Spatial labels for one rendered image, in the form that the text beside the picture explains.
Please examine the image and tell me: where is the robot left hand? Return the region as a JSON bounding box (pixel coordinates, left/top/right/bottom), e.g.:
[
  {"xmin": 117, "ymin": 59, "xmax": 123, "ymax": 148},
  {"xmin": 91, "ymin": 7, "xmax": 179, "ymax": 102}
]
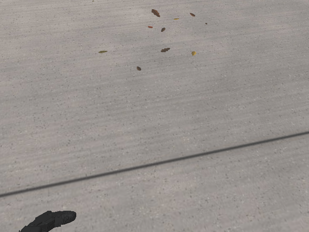
[{"xmin": 18, "ymin": 211, "xmax": 76, "ymax": 232}]

